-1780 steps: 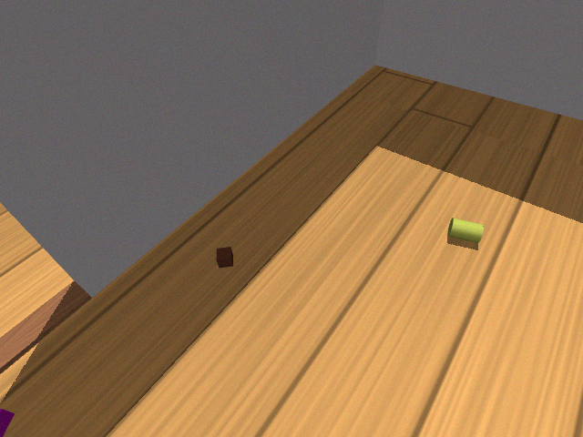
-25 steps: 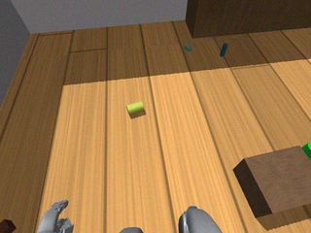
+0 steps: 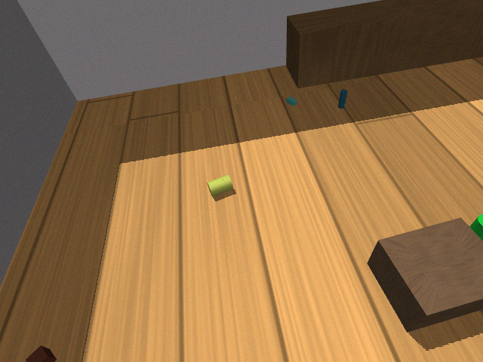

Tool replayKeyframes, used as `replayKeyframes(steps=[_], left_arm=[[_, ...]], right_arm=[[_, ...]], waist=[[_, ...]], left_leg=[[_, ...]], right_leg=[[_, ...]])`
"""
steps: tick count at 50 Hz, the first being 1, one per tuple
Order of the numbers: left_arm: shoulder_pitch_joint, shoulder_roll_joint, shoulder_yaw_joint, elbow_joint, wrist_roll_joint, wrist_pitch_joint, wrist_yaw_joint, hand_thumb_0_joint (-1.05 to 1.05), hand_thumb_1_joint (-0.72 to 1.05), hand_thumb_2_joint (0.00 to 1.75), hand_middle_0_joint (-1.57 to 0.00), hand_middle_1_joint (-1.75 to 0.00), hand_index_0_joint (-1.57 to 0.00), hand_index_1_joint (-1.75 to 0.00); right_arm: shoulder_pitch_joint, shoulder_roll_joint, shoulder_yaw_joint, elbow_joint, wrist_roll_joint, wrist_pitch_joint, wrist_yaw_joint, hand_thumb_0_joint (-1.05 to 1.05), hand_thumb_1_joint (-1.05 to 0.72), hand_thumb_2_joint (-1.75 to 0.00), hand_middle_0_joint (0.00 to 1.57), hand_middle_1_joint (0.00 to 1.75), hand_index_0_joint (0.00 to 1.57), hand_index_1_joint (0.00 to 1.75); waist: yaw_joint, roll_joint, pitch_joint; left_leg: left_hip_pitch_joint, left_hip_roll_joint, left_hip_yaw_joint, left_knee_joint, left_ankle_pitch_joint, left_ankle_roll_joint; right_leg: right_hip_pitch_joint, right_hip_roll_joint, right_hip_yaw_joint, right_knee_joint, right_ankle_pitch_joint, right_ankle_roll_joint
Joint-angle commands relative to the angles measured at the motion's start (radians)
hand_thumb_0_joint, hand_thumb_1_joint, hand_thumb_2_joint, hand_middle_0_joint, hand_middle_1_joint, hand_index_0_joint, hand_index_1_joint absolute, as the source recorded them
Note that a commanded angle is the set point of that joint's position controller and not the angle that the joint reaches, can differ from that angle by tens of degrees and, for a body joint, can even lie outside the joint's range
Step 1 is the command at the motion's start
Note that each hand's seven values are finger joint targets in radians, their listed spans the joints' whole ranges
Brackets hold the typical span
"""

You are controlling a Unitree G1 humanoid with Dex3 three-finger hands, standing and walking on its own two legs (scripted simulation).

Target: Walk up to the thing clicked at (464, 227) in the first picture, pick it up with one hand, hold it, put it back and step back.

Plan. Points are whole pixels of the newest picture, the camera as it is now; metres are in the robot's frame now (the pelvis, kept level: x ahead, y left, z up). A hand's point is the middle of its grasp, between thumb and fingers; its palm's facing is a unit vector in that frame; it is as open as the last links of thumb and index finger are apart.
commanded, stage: step back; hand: left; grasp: from above
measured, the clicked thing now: (220, 185) +1.09 +0.25 -0.72
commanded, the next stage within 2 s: stand in 0.90 s
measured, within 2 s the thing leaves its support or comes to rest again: neither
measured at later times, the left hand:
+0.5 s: hand out of the picture +0.08 +0.26 -0.14, palm faces +0.06 -0.92 -0.38, open 7.4 cm
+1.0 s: hand out of the picture +0.14 +0.28 -0.15, palm faces +0.06 -0.94 -0.34, open 7.4 cm
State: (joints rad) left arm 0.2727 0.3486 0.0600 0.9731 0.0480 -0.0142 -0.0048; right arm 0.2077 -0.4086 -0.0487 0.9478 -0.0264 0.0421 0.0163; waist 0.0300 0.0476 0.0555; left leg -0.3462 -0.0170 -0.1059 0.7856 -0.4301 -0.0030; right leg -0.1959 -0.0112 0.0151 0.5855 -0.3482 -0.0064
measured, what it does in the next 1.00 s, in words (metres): steps on the spot: left foot, then left foot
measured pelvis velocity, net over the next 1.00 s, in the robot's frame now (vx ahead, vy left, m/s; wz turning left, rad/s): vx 0.06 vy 0.02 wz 0.05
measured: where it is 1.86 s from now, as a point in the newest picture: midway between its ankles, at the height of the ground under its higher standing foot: outside the picture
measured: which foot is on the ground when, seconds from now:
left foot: up 0.00-0.04, down 0.06-0.36, up 0.38-0.60, down 0.62-1.00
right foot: down 0.00-1.00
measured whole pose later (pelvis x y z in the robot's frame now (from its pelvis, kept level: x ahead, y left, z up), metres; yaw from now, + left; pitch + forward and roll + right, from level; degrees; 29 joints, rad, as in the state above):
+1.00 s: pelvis +0.06 +0.02 +0.01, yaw +3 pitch -2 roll +0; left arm 0.08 0.36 0.02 1.08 0.00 -0.01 0.00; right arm 0.04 -0.33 0.00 1.06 -0.02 -0.02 0.01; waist 0.02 -0.01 0.07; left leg -0.21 0.01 0.00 0.48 -0.23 0.00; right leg -0.12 -0.04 -0.03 0.45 -0.29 0.03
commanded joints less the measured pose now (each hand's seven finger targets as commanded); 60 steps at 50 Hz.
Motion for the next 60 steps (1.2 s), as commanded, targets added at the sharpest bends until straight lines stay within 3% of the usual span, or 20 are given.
replayKeyframes(steps=[1, 4, 5, 6, 7, 8, 13, 16, 17, 18, 19, 21, 24, 30, 32, 34, 37, 40, 49, 60], left_arm=[[-0.090, 0.299, 0.079, -0.102, -0.002, -0.024, 0.013, 0.00, 0.90, 0.90, -0.20, -0.30, -0.20, -0.30], [-0.085, 0.228, 0.047, -0.110, -0.014, -0.006, 0.007, 0.00, 0.90, 0.90, -0.20, -0.30, -0.20, -0.30], [-0.074, 0.175, 0.030, -0.116, -0.025, -0.008, 0.006, 0.00, 0.90, 0.90, -0.20, -0.30, -0.20, -0.30], [-0.117, 0.184, 0.036, -0.114, -0.035, -0.005, 0.008, 0.00, 0.90, 0.90, -0.20, -0.30, -0.20, -0.30], [-0.161, 0.263, 0.056, -0.108, -0.023, -0.006, 0.010, 0.00, 0.90, 0.90, -0.20, -0.30, -0.20, -0.30], [-0.148, 0.271, 0.057, -0.109, -0.025, -0.009, 0.004, 0.00, 0.90, 0.90, -0.20, -0.30, -0.20, -0.30], [-0.085, 0.223, 0.060, -0.066, -0.029, -0.020, -0.014, 0.00, 0.90, 0.90, -0.20, -0.30, -0.20, -0.30], [0.001, 0.186, 0.057, -0.026, -0.021, -0.037, 0.002, 0.00, 0.90, 0.90, -0.20, -0.30, -0.20, -0.30], [0.023, 0.221, 0.068, -0.006, -0.015, -0.042, 0.012, 0.00, 0.90, 0.90, -0.20, -0.30, -0.20, -0.30], [0.049, 0.292, 0.087, -0.011, 0.000, -0.046, 0.021, 0.00, 0.90, 0.90, -0.20, -0.30, -0.20, -0.30], [-0.015, 0.343, 0.094, -0.040, 0.001, -0.046, 0.024, 0.00, 0.90, 0.90, -0.20, -0.30, -0.20, -0.30], [-0.159, 0.344, 0.090, -0.086, -0.002, -0.043, 0.019, 0.00, 0.90, 0.90, -0.20, -0.30, -0.20, -0.30], [-0.178, 0.274, 0.063, -0.080, -0.014, -0.052, 0.019, 0.00, 0.90, 0.90, -0.20, -0.30, -0.20, -0.30], [-0.191, 0.267, 0.049, -0.062, -0.037, -0.035, 0.018, 0.00, 0.90, 0.90, -0.20, -0.30, -0.20, -0.30], [-0.181, 0.214, 0.031, -0.075, -0.045, -0.023, 0.017, 0.00, 0.90, 0.90, -0.20, -0.30, -0.20, -0.30], [-0.163, 0.209, 0.028, -0.043, -0.060, -0.003, 0.020, 0.00, 0.90, 0.90, -0.20, -0.30, -0.20, -0.30], [-0.141, 0.222, 0.023, 0.000, -0.045, -0.019, 0.022, 0.00, 0.90, 0.90, -0.20, -0.30, -0.20, -0.30], [-0.185, 0.255, 0.028, 0.008, -0.048, -0.026, 0.024, 0.00, 0.90, 0.90, -0.20, -0.30, -0.20, -0.30], [-0.210, 0.207, -0.011, 0.070, -0.046, -0.020, 0.016, 0.00, 0.90, 0.90, -0.20, -0.30, -0.20, -0.30], [-0.237, 0.217, -0.016, 0.104, -0.040, -0.026, 0.013, 0.00, 0.90, 0.90, -0.20, -0.30, -0.20, -0.30]], right_arm=[[-0.078, -0.140, -0.041, -0.077, -0.001, -0.067, -0.007, 0.00, -0.90, -0.90, 0.20, 0.30, 0.20, 0.30], [0.018, -0.155, -0.065, -0.025, -0.007, -0.089, -0.018, 0.00, -0.90, -0.90, 0.20, 0.30, 0.20, 0.30], [0.043, -0.201, -0.078, -0.026, -0.017, -0.097, -0.022, 0.00, -0.90, -0.90, 0.20, 0.30, 0.20, 0.30], [0.030, -0.285, -0.090, -0.028, -0.012, -0.094, -0.020, 0.00, -0.90, -0.90, 0.20, 0.30, 0.20, 0.30], [0.039, -0.318, -0.103, -0.027, -0.007, -0.091, -0.015, 0.00, -0.90, -0.90, 0.20, 0.30, 0.20, 0.30], [0.014, -0.301, -0.099, -0.031, -0.013, -0.086, -0.013, 0.00, -0.90, -0.90, 0.20, 0.30, 0.20, 0.30], [-0.029, -0.229, -0.076, -0.042, -0.014, -0.087, -0.008, 0.00, -0.90, -0.90, 0.20, 0.30, 0.20, 0.30], [-0.092, -0.176, -0.053, -0.061, 0.003, -0.065, -0.006, 0.00, -0.90, -0.90, 0.20, 0.30, 0.20, 0.30], [-0.079, -0.121, -0.036, -0.063, 0.011, -0.059, -0.009, 0.00, -0.90, -0.90, 0.20, 0.30, 0.20, 0.30], [-0.085, -0.074, -0.019, -0.089, 0.017, -0.061, -0.015, 0.00, -0.90, -0.90, 0.20, 0.30, 0.20, 0.30], [-0.062, -0.080, -0.019, -0.081, 0.010, -0.055, -0.026, 0.00, -0.90, -0.90, 0.20, 0.30, 0.20, 0.30], [0.005, -0.176, -0.050, -0.031, 0.009, -0.055, -0.030, 0.00, -0.90, -0.90, 0.20, 0.30, 0.20, 0.30], [0.022, -0.146, -0.040, 0.003, 0.011, -0.062, -0.020, 0.00, -0.90, -0.90, 0.20, 0.30, 0.20, 0.30], [0.038, -0.111, -0.034, 0.033, 0.002, -0.076, -0.023, 0.00, -0.90, -0.90, 0.20, 0.30, 0.20, 0.30], [0.025, -0.163, -0.050, 0.038, -0.007, -0.082, -0.033, 0.00, -0.90, -0.90, 0.20, 0.30, 0.20, 0.30], [-0.086, -0.242, -0.049, 0.010, 0.005, -0.083, -0.034, 0.00, -0.90, -0.90, 0.20, 0.30, 0.20, 0.30], [-0.161, -0.172, -0.022, 0.018, 0.013, -0.072, -0.029, 0.00, -0.90, -0.90, 0.20, 0.30, 0.20, 0.30], [-0.123, -0.150, -0.020, 0.045, 0.018, -0.073, -0.034, 0.00, -0.90, -0.90, 0.20, 0.30, 0.20, 0.30], [-0.186, -0.155, -0.007, 0.078, 0.019, -0.084, -0.025, 0.00, -0.90, -0.90, 0.20, 0.30, 0.20, 0.30], [-0.218, -0.140, 0.001, 0.099, 0.021, -0.077, -0.018, 0.00, -0.90, -0.90, 0.20, 0.30, 0.20, 0.30]], waist=[[0.015, -0.264, 0.015], [-0.027, -0.152, -0.072], [-0.035, 0.000, -0.117], [-0.039, 0.090, -0.084], [-0.071, 0.068, -0.022], [-0.052, 0.063, 0.020], [-0.034, 0.135, 0.048], [0.036, 0.097, -0.036], [0.045, 0.002, -0.059], [0.064, -0.181, -0.055], [0.046, -0.173, -0.030], [-0.009, -0.143, 0.055], [-0.021, -0.160, 0.037], [-0.043, -0.194, -0.053], [-0.033, -0.065, -0.108], [0.001, 0.053, -0.108], [0.025, 0.024, -0.117], [-0.021, 0.001, -0.154], [-0.023, -0.015, -0.134], [-0.029, -0.049, -0.081]], left_leg=[[-0.022, -0.006, 0.112, -0.208, -0.016, -0.016], [0.288, 0.011, 0.037, -0.431, 0.177, 0.018], [0.391, 0.173, -0.207, -0.485, 0.126, 0.085], [0.330, 0.326, -0.420, -0.519, -0.082, 0.203], [0.162, 0.369, -0.467, -0.562, -0.231, 0.274], [0.131, 0.353, -0.417, -0.567, -0.258, 0.275], [0.047, 0.221, -0.207, -0.530, -0.104, 0.179], [-0.014, 0.160, -0.060, -0.317, 0.058, 0.114], [-0.094, 0.106, -0.015, -0.204, 0.064, 0.075], [-0.235, -0.022, 0.032, 0.002, -0.011, 0.034], [-0.252, -0.039, -0.005, 0.092, -0.134, 0.009], [-0.124, 0.048, -0.026, 0.152, -0.130, 0.006], [-0.072, 0.045, -0.011, 0.054, -0.028, 0.006], [0.126, 0.007, 0.141, -0.344, 0.237, 0.005], [0.233, 0.115, -0.008, -0.356, 0.513, 0.047], [0.089, 0.282, -0.196, -0.388, 0.436, 0.189], [0.071, 0.192, -0.058, -0.327, 0.463, 0.091], [0.137, 0.127, 0.017, -0.290, 0.534, 0.040], [0.263, 0.156, -0.007, -0.382, 0.618, 0.039], [0.250, 0.142, 0.010, -0.472, 0.453, 0.018]], right_leg=[[0.020, -0.205, 0.206, -0.223, 0.000, -0.153], [-0.094, -0.139, 0.098, 0.011, 0.172, -0.088], [-0.227, -0.056, 0.024, 0.170, 0.114, -0.043], [-0.323, 0.019, -0.061, 0.235, -0.171, -0.023], [-0.265, -0.031, 0.025, 0.323, -0.250, -0.029], [-0.267, -0.043, 0.041, 0.307, -0.252, -0.033], [-0.159, -0.017, -0.033, 0.139, -0.080, -0.018], [0.091, 0.027, -0.078, -0.162, 0.071, -0.026], [0.200, -0.001, -0.011, -0.198, 0.096, -0.023], [0.234, -0.171, 0.270, -0.296, -0.034, -0.078], [0.130, -0.349, 0.475, -0.383, -0.234, -0.159], [-0.095, -0.404, 0.483, -0.378, -0.289, -0.250], [-0.071, -0.270, 0.236, -0.306, 0.001, -0.178], [-0.003, -0.202, 0.053, -0.071, 0.508, -0.109], [-0.065, -0.132, 0.004, 0.036, 0.413, -0.040], [-0.008, -0.018, -0.037, 0.057, -0.003, -0.005], [0.097, -0.076, 0.006, -0.110, 0.156, -0.023], [0.102, -0.125, 0.045, -0.100, 0.378, -0.039], [0.102, -0.110, 0.025, -0.210, 0.386, -0.003], [0.111, -0.123, 0.035, -0.310, 0.284, 0.004]])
